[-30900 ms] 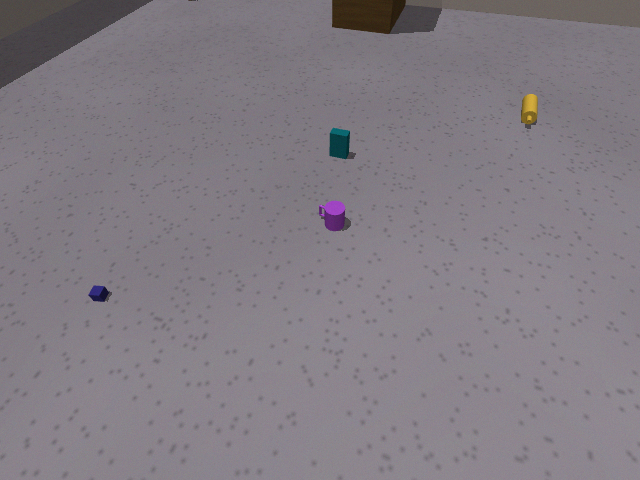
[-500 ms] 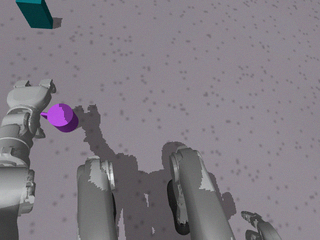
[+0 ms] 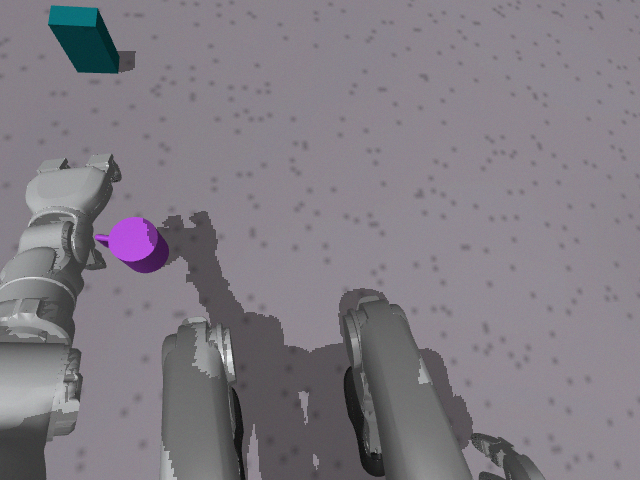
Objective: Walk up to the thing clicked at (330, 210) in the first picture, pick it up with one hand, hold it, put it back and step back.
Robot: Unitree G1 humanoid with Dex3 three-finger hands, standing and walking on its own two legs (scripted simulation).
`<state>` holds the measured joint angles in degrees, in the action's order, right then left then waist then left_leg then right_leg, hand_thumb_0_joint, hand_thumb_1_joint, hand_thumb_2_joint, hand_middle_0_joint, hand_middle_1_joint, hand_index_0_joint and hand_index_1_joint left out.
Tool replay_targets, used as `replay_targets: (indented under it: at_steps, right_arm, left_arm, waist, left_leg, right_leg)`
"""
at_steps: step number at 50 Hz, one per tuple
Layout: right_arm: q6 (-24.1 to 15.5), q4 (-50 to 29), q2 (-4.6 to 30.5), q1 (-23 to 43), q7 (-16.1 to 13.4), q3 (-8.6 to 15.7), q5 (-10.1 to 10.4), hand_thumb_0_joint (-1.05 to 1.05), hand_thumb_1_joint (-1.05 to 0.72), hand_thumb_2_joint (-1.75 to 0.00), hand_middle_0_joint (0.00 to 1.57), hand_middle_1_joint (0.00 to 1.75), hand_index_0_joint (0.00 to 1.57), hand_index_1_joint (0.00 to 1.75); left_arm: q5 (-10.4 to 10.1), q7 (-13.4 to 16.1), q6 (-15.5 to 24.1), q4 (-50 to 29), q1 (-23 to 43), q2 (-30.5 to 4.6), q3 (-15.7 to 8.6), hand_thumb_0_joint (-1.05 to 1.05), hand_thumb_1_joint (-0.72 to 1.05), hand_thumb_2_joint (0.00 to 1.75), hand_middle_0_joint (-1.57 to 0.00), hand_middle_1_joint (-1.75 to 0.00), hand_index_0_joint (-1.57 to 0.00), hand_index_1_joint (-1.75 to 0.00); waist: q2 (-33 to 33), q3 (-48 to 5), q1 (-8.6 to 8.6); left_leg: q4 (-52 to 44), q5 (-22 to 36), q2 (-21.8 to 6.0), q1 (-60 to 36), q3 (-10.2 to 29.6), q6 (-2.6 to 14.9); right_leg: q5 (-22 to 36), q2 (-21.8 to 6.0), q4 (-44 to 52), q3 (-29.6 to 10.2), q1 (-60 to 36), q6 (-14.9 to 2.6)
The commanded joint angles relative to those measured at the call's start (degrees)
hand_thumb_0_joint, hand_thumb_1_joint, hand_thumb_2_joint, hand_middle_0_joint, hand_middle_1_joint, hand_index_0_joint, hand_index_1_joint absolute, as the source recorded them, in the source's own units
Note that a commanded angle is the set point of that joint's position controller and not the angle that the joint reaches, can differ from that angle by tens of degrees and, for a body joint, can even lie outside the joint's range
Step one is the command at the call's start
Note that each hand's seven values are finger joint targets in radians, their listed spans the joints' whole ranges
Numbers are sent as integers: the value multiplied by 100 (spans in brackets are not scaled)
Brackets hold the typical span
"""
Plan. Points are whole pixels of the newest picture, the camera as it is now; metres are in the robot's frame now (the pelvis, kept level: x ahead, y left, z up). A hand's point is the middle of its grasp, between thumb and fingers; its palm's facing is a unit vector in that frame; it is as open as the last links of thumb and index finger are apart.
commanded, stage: withdraw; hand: left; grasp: from above
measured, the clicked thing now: (131, 245) +0.50 +0.30 -0.38
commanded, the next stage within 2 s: go down in 1.62 s
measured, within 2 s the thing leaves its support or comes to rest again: neither
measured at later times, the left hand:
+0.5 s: hand (81, 217) +0.46 +0.28 -0.12, palm faces -0.45 -0.04 -0.89, open 13.3 cm
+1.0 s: hand (66, 208) +0.47 +0.30 -0.12, palm faces -0.38 -0.01 -0.93, open 13.2 cm
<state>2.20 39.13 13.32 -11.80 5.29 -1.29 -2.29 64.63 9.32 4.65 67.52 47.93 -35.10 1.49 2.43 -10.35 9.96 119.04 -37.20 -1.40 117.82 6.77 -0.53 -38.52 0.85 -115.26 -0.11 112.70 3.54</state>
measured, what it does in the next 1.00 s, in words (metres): stands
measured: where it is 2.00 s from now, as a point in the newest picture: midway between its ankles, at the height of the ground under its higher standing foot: (301, 450)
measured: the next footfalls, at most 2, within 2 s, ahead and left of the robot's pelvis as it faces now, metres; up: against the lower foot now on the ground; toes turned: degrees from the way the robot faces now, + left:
none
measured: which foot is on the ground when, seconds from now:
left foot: down 0.00-1.00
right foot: down 0.00-1.00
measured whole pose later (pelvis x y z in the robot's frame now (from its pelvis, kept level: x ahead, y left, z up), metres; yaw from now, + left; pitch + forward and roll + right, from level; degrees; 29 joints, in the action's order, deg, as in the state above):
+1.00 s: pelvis +0.00 +0.00 -0.03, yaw +0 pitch +35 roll -8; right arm 1.3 40.2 13.3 -10.8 5.2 0.7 -3.7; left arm 66.2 10.2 5.2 64.8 52.1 -39.8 0.4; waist 1.6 -8.4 9.4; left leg 123.2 -36.8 -0.4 122.3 7.7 -1.2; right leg -38.8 0.5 -119.6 0.2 116.7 4.0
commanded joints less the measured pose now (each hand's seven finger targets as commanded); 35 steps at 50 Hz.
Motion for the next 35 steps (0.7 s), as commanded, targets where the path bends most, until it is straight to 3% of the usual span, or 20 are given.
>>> replay_targets:
  at_steps: [1,3,7,11,12,16,20,23,25,28,31,35]
  right_arm:
    - [-140,-175,1271,-709,-43,322,-54,0,-90,-89,20,30,20,30]
    - [-205,-140,1289,-713,-24,327,-105,0,-90,-89,20,30,20,30]
    - [-304,-40,1381,-842,-13,425,-182,0,-90,-90,20,30,20,30]
    - [-269,-136,1482,-923,-32,626,-169,0,-90,-90,20,30,20,30]
    - [-249,-162,1463,-966,-33,653,-163,0,-90,-90,20,30,20,30]
    - [-154,-81,1423,-1065,-87,687,-107,0,-90,-89,20,30,20,30]
    - [-84,-97,1385,-1006,-108,618,-30,0,-90,-89,20,30,20,30]
    - [-68,-136,1357,-849,-119,539,36,0,-90,-89,20,30,20,30]
    - [-71,-153,1373,-826,-114,470,42,0,-89,-89,20,30,20,30]
    - [-122,-160,1287,-738,-80,353,-16,0,-90,-89,20,30,20,30]
    - [-201,-137,1301,-704,-28,276,-115,0,-90,-89,20,30,20,30]
    - [-306,-46,1349,-750,0,366,-212,0,-90,-89,20,30,20,30]
  left_arm:
    - [161,389,228,-186,1630,-1406,-346,0,-36,85,-17,-87,-18,-85]
    - [320,538,394,-251,1980,-1591,-396,0,-37,86,-17,-87,-18,-85]
    - [564,804,580,-799,2687,-1979,-622,0,-36,84,-19,-84,-20,-83]
    - [528,855,474,-1588,2787,-2233,-776,0,-35,84,-20,-82,-21,-81]
    - [477,809,385,-1586,2678,-2095,-700,0,-36,84,-20,-82,-21,-81]
    - [181,487,43,-1299,2584,-1446,-267,0,-36,84,-17,-86,-19,-84]
    - [-64,174,-177,-728,1752,-1085,-40,0,-35,83,-17,-89,-20,-86]
    - [-140,18,-154,-762,1732,-1011,59,0,-34,83,-18,-87,-20,-85]
    - [-62,62,-93,-522,1533,-1301,-144,0,-32,80,-18,-89,-21,-85]
    - [68,255,103,-201,1676,-1296,-199,0,-32,80,-18,-89,-21,-86]
    - [349,594,373,-136,1988,-1804,-523,0,-31,80,-19,-88,-22,-85]
    - [636,931,599,-534,2591,-2148,-765,0,-34,83,-20,-84,-21,-82]
  waist:
    - [511,-2616,70]
    - [743,-2721,97]
    - [1488,-3434,81]
    - [2005,-4321,1]
    - [1954,-4358,24]
    - [1606,-4011,198]
    - [868,-3145,106]
    - [691,-2888,113]
    - [462,-2822,32]
    - [421,-2621,100]
    - [818,-2736,64]
    - [1467,-3486,39]
  left_leg:
    - [-1133,640,154,-2050,-405,254]
    - [-1047,537,162,-2122,-463,230]
    - [-1028,636,143,-2833,-436,111]
    - [-1257,670,132,-3591,-397,44]
    - [-1290,690,122,-3657,-399,54]
    - [-1366,586,107,-3432,-332,126]
    - [-1432,398,128,-2715,-371,209]
    - [-1410,449,126,-2435,-355,237]
    - [-1348,649,122,-2358,-318,243]
    - [-1165,724,142,-2090,-405,262]
    - [-1007,677,173,-2079,-465,224]
    - [-858,760,173,-2654,-507,133]
  right_leg:
    - [904,173,1060,566,-1173,-551]
    - [805,181,1021,547,-1092,-560]
    - [902,123,789,604,-947,-574]
    - [944,92,841,625,-1178,-586]
    - [974,103,916,629,-1289,-577]
    - [911,137,1095,657,-1167,-569]
    - [759,166,1325,619,-1342,-553]
    - [807,174,1291,598,-1382,-555]
    - [941,165,1206,614,-1403,-546]
    - [1029,179,1104,580,-1291,-541]
    - [962,162,887,568,-1126,-557]
    - [1026,146,667,587,-977,-580]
